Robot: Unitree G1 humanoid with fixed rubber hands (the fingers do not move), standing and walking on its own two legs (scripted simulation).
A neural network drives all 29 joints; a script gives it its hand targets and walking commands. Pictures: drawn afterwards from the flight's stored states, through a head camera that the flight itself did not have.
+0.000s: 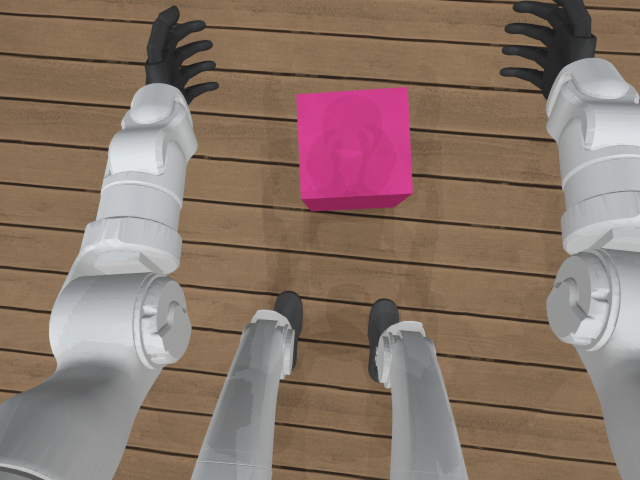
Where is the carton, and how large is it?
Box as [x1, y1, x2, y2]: [296, 87, 412, 210]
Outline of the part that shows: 407,87 296,94 301,199 311,210 389,207 396,205 412,193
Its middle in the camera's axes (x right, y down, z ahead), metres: +0.07 -0.19 +0.85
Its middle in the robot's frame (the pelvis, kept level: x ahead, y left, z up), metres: +0.55 +0.00 -0.53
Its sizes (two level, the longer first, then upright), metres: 0.210 0.200 0.250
